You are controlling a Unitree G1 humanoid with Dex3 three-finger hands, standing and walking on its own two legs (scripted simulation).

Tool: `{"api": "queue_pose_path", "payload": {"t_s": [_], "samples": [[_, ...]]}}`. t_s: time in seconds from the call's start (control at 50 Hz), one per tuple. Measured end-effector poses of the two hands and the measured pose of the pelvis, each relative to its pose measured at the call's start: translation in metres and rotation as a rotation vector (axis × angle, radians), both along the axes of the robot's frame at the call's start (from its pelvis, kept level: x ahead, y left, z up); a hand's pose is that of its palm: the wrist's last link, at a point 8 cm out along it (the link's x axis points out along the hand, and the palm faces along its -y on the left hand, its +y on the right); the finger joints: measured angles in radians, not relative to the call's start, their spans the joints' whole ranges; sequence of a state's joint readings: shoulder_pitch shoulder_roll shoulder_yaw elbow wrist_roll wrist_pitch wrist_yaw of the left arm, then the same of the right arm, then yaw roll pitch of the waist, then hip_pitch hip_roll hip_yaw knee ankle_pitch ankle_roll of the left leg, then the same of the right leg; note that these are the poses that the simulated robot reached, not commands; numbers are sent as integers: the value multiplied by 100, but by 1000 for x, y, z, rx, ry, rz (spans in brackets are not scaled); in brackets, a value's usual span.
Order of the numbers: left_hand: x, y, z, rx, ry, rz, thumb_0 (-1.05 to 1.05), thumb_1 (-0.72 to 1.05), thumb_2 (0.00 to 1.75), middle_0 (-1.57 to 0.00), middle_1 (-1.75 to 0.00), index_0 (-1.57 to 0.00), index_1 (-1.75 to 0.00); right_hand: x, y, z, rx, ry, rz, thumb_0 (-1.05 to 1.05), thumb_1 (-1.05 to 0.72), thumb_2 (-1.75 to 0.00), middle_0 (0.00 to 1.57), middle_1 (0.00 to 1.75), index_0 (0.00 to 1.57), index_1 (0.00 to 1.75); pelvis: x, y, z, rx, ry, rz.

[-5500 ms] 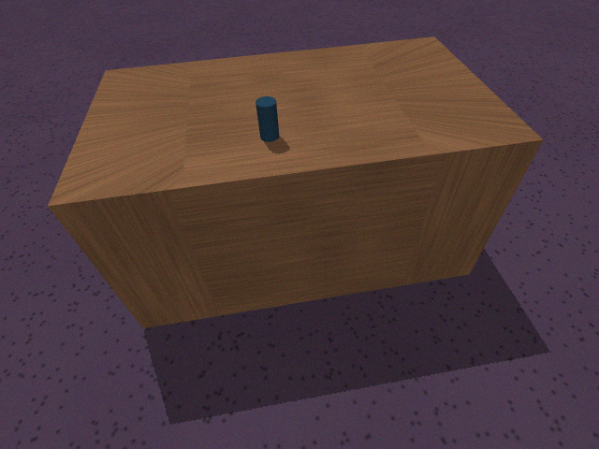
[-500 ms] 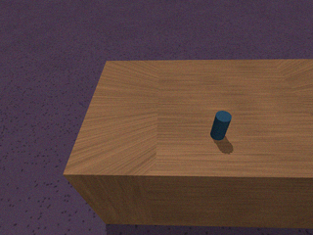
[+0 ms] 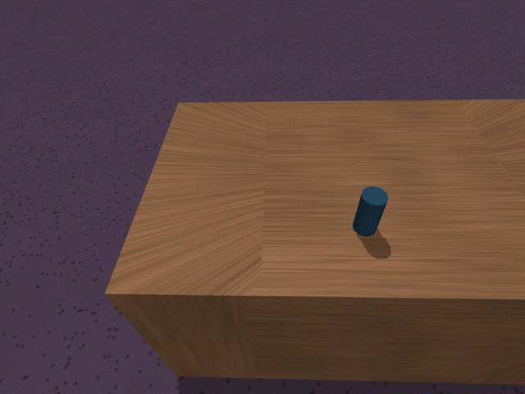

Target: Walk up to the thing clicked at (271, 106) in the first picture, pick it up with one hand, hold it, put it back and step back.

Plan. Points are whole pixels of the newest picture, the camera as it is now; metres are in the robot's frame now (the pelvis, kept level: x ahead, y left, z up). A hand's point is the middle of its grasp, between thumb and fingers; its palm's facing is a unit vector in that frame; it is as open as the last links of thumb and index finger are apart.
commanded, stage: stand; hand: right
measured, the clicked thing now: (369, 212) +0.50 -0.20 -0.08
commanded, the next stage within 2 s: rise first in 0.54 s
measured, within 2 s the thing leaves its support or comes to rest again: neither
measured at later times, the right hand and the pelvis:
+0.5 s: hand out of the picture +0.08 -0.25 -0.16, palm faces -0.03 +0.94 -0.34, open 7.4 cm; pelvis +0.00 +0.00 +0.00, yaw +0 degrees
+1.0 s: hand (442, 388) +0.17 -0.25 -0.11, palm faces +0.17 +0.93 -0.32, open 13.8 cm; pelvis -0.01 +0.00 -0.01, yaw +1 degrees
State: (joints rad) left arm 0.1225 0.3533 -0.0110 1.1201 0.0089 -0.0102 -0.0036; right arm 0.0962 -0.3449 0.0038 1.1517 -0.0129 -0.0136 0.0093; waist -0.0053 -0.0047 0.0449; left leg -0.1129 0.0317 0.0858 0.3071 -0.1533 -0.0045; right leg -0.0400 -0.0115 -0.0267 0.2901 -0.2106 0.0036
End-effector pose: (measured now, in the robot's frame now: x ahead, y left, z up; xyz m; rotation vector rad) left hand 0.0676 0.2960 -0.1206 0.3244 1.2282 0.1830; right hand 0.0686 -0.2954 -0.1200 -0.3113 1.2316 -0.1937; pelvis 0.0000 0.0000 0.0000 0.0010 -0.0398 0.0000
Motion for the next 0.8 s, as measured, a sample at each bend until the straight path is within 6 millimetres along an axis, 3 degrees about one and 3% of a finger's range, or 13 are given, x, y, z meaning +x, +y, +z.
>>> {"api": "queue_pose_path", "payload": {"t_s": [0.66,0.8], "samples": [[0,-1,1,4,2,5,0,90,90,-21,-29,-20,-30,5,-2,0,-1,-5,7,1,-90,-89,20,30,20,29,3,-2,0,1,1,0],[50,-14,6,-26,-252,73,1,71,71,-12,-17,-10,-18,53,8,7,10,-247,-46,1,-71,-70,13,17,13,17,-14,-2,-8,-3,55,14]]}}
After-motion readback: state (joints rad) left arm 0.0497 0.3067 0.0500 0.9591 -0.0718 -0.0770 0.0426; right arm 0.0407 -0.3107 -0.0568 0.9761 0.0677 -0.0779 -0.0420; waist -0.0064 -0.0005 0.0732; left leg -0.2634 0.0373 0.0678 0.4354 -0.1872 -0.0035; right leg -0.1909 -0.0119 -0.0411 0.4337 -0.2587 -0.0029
